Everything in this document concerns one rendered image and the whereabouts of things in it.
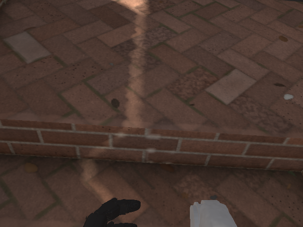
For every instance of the left robot hand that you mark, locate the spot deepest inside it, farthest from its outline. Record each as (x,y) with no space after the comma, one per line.
(110,210)

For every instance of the right robot thigh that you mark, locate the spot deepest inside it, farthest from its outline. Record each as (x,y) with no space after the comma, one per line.
(210,213)

